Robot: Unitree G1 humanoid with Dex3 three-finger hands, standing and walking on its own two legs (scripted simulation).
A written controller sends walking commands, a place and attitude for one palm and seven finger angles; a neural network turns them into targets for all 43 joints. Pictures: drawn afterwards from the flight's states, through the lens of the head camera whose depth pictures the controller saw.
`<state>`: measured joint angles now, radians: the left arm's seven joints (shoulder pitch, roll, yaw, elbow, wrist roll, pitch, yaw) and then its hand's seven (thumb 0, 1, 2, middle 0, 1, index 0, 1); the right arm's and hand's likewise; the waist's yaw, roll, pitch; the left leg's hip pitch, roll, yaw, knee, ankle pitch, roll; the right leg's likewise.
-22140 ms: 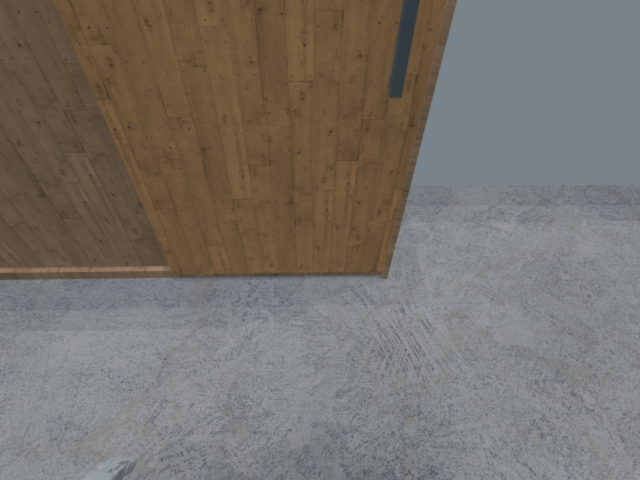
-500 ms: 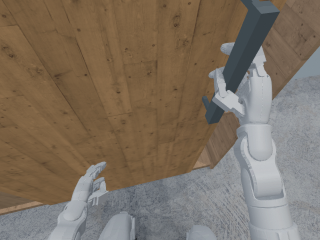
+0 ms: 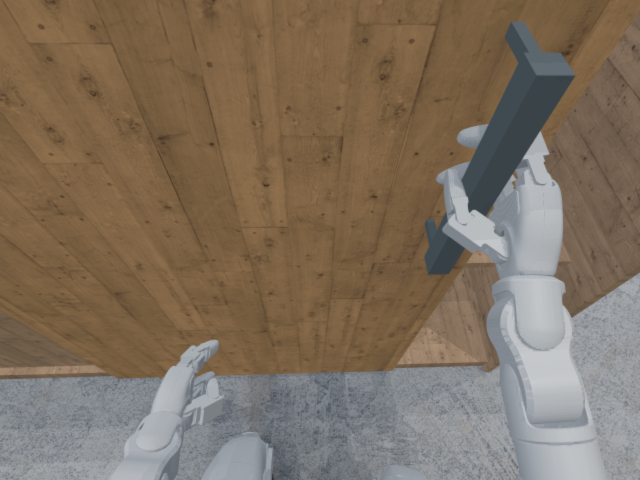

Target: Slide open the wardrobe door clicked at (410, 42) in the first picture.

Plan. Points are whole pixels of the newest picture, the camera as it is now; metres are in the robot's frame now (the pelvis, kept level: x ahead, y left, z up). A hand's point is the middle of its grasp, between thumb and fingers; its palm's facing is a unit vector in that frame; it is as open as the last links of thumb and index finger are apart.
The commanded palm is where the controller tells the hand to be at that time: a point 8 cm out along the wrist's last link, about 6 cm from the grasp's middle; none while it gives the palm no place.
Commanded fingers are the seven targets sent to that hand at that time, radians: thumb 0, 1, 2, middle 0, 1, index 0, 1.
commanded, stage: step sideways, sliding the door along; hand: right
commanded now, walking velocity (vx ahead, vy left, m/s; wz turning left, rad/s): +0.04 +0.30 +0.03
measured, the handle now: (469, 176) +0.38 -0.15 +0.18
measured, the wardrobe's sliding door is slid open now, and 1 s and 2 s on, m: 0.30 0.52 0.61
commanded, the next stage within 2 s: stop walking and hold the door there in 1.84 s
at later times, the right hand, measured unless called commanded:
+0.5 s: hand (343, 211) +0.33 -0.02 +0.18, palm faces +0.24 +0.96 -0.10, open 6.5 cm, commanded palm +0.30 -0.02 +0.19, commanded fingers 0.00 -0.90 -0.90 0.45 1.40 0.45 1.40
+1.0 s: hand (201, 214) +0.33 +0.11 +0.18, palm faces +0.23 +0.97 -0.08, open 6.5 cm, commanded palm +0.30 +0.11 +0.19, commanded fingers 0.00 -0.90 -0.90 0.45 1.40 0.45 1.40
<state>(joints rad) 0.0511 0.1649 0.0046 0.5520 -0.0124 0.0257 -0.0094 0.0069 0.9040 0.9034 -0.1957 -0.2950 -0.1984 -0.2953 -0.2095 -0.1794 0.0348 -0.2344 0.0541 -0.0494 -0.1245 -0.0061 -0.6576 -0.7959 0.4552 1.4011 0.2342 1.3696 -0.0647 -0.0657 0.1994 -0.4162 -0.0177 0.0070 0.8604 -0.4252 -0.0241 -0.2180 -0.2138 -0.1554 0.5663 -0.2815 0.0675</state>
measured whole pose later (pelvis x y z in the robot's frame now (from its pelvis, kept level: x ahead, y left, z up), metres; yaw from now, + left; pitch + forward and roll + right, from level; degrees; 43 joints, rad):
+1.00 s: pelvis -0.05 +0.27 -0.01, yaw -4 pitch -4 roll +1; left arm 0.08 0.22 0.01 0.63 -0.06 0.06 0.03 0.01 0.90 0.90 -0.20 -0.30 -0.20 -0.30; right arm -0.49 -0.18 -0.02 0.11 0.09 0.08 -0.19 0.00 -0.71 -0.80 0.45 1.40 0.21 1.34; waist -0.05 -0.05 0.14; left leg -0.27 0.02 0.12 0.65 -0.29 0.02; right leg -0.27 -0.13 -0.04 0.64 -0.26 0.02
